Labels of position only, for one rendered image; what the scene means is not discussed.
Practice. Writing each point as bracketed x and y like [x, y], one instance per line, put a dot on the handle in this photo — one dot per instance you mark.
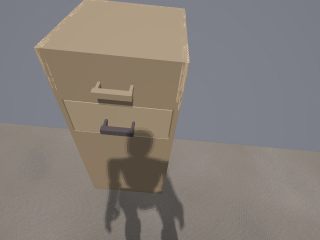
[111, 94]
[117, 131]

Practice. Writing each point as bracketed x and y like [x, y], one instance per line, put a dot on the drawer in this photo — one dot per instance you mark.
[90, 116]

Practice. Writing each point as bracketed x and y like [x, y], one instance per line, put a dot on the cabinet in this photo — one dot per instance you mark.
[120, 46]

